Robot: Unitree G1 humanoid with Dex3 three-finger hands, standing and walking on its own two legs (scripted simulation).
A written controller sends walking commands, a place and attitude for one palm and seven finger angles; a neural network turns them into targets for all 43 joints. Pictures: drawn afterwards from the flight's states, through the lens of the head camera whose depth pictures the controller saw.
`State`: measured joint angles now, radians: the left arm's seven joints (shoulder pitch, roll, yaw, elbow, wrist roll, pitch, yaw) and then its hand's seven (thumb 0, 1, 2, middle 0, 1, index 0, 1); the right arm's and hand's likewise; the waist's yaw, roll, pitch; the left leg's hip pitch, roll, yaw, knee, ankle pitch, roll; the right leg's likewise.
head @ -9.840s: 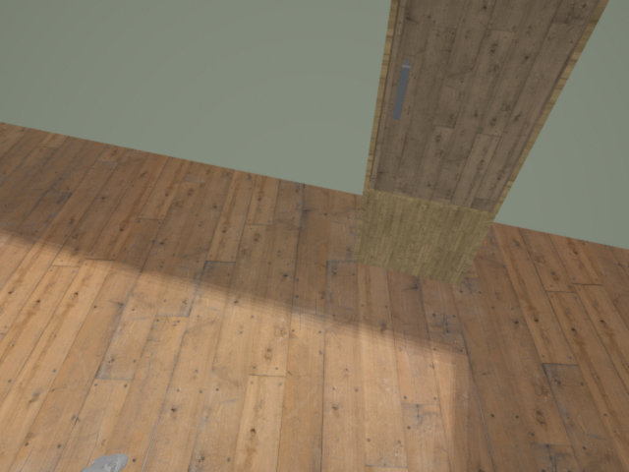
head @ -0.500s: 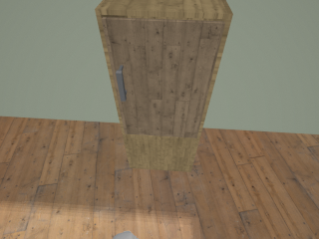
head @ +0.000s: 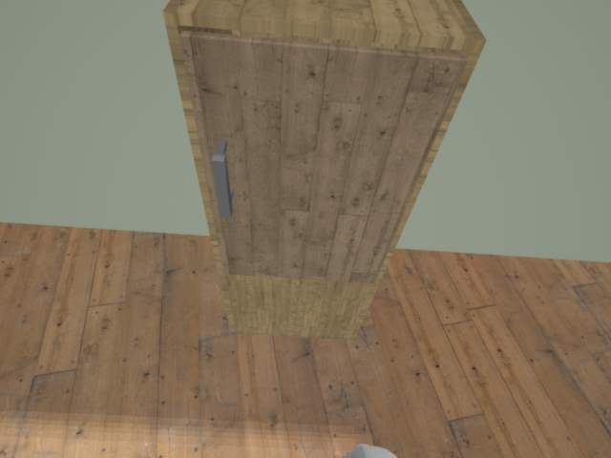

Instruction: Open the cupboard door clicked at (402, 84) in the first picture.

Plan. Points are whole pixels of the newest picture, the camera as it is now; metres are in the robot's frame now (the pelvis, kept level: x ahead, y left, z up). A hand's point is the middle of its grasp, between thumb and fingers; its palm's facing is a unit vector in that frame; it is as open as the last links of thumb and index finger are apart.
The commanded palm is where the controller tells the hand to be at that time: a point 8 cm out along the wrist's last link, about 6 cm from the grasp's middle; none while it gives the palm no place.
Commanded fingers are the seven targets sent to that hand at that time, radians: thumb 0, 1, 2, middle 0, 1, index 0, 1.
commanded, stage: come to a stop and stand still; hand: left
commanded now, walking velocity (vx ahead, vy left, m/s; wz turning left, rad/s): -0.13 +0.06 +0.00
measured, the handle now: (224, 179) +0.55 +0.17 +0.01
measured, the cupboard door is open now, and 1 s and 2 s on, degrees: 0 0 0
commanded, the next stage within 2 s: none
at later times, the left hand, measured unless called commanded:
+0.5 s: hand out of the picture +0.00 +0.13 -0.15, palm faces +0.08 -0.95 -0.29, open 7.4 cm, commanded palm none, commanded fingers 0.00 0.90 0.90 -0.20 -0.30 -0.20 -0.30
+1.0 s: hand out of the picture -0.02 +0.18 -0.18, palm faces +0.00 -0.99 -0.15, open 7.4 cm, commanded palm none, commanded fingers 0.00 0.90 0.90 -0.20 -0.30 -0.20 -0.30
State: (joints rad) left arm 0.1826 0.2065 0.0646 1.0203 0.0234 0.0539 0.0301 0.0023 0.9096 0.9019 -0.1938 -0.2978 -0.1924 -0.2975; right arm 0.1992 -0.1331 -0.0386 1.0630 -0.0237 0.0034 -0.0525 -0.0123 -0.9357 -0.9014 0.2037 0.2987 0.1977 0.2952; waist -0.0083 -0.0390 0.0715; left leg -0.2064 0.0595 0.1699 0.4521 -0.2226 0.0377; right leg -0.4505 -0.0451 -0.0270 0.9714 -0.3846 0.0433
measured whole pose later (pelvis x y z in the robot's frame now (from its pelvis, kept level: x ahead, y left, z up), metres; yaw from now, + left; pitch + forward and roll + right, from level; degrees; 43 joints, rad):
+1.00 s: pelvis -0.03 +0.00 +0.01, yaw -1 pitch +1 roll -1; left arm 0.27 0.20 0.05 1.09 0.02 0.04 0.00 0.01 0.91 0.90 -0.19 -0.30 -0.19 -0.30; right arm 0.41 -0.07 0.00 1.10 -0.03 -0.02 -0.05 0.00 -0.90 -0.90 0.20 0.30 0.20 0.30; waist -0.03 -0.06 0.00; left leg -0.08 0.00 0.03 0.31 -0.25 0.02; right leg -0.45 -0.03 -0.01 0.89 -0.29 0.05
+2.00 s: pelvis -0.03 -0.02 +0.00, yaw +0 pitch -2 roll +0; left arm 0.27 0.14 -0.01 1.14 0.01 0.01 0.03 0.01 0.91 0.90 -0.20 -0.30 -0.20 -0.30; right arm 0.28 -0.14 -0.01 1.14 -0.01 0.00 -0.03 0.00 -0.92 -0.90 0.20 0.30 0.19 0.29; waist 0.00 -0.01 0.05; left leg -0.11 0.04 0.09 0.38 -0.23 -0.01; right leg -0.17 -0.03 -0.08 0.39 -0.19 0.00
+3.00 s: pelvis -0.01 -0.02 -0.01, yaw +1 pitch +0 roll +0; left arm 0.43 0.17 0.04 0.53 -0.10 -0.02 0.08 0.03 0.92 0.90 -0.20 -0.31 -0.20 -0.31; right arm 0.33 -0.19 0.01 0.98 0.02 -0.16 -0.07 0.01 -0.92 -0.90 0.20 0.30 0.20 0.30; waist 0.01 0.02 0.02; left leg -0.18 0.04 0.08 0.48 -0.30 -0.01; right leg -0.24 -0.04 -0.09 0.52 -0.28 -0.01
